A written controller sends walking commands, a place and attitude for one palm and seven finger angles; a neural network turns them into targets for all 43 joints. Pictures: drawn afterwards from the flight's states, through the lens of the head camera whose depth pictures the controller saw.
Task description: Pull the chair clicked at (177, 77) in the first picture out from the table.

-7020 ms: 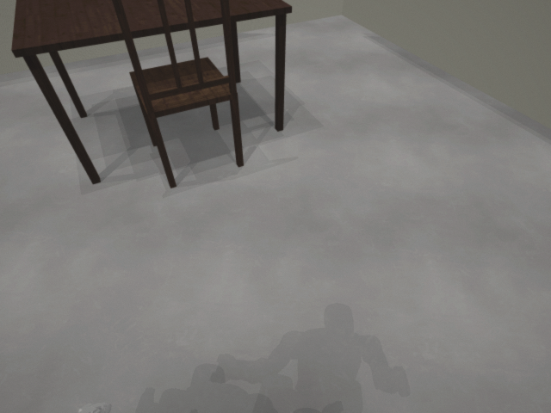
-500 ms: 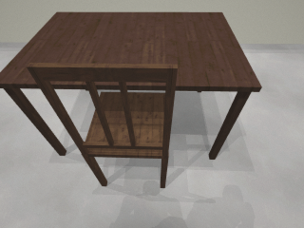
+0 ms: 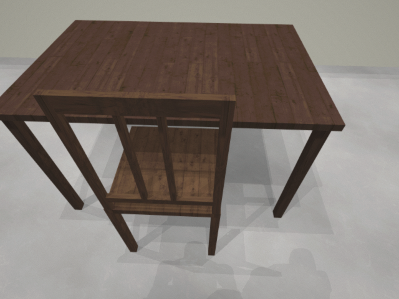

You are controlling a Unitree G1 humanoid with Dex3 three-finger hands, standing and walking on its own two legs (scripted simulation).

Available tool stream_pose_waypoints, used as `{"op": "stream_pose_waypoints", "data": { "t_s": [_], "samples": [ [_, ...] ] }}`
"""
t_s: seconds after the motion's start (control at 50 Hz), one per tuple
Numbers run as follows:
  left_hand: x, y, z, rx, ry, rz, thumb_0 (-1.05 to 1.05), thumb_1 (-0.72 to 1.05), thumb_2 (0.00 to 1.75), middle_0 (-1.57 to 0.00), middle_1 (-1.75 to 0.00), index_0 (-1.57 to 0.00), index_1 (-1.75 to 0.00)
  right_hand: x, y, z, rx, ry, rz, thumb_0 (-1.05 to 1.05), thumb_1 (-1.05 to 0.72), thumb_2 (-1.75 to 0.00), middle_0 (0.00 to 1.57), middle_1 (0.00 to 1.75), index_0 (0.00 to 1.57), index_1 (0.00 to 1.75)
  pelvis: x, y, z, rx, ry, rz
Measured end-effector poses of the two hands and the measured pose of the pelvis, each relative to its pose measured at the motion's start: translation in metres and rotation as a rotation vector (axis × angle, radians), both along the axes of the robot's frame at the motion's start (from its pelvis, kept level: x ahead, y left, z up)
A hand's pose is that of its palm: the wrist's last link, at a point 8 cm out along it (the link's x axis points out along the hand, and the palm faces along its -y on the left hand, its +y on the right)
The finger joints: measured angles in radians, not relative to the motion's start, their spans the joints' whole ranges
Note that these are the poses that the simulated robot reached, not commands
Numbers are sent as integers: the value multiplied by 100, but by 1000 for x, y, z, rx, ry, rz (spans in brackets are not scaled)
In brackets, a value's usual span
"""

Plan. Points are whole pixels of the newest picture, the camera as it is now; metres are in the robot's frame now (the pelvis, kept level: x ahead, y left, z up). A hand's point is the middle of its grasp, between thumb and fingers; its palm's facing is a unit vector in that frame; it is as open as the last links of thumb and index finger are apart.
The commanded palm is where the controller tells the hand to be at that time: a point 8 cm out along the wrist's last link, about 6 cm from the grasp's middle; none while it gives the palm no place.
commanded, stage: look again from close up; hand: left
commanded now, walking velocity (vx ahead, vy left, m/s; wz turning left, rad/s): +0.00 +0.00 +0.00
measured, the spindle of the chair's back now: (133, 163) +0.46 +0.22 -0.06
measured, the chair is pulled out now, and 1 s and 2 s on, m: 0.00 0.00 0.00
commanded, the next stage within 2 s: raise the hand toward the chair's back in 0.20 s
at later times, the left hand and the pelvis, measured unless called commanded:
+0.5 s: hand (110, 279) +0.17 +0.19 -0.05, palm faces +0.23 -0.97 -0.10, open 7.6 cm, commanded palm +0.10 +0.23 -0.07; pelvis -0.02 +0.00 -0.02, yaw +3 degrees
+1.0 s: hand (115, 297) +0.14 +0.18 -0.06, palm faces -0.04 -1.00 -0.02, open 11.6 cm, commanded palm +0.11 +0.24 -0.06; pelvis -0.08 +0.00 -0.11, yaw +3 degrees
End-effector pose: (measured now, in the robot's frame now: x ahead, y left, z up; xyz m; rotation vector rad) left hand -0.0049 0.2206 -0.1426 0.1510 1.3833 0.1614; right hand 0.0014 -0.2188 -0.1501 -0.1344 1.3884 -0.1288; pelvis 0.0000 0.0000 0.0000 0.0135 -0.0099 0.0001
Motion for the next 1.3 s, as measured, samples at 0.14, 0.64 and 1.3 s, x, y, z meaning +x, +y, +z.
{"op": "stream_pose_waypoints", "data": {
  "t_s": [0.14,0.64,1.3],
  "samples": [
    [-3,-3,-1,-11,15,6,1,92,90,-20,-30,-20,-30,8,-2,2,-10,-9,7,0,-92,-90,20,30,20,30,3,0,1,0,3,0],
    [148,-8,106,-166,-1405,-165,1,72,81,-17,-27,-18,-27,154,-39,42,-137,-857,156,1,-90,-90,20,30,20,30,-46,-5,-68,1,210,27],
    [135,37,88,-104,-1301,-167,0,-6,49,-10,-15,-11,-15,85,-15,-22,-135,-630,123,1,-90,-90,20,30,20,30,-64,12,-97,-60,278,49]
  ]
}}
